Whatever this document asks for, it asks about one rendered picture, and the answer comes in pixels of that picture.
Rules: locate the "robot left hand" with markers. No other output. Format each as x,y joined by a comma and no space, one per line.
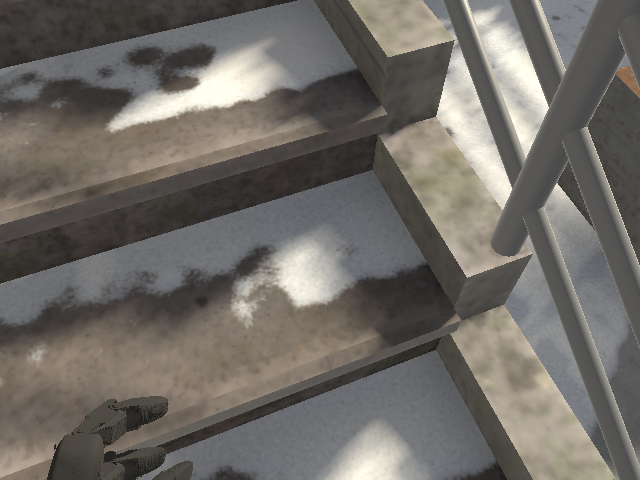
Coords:
80,455

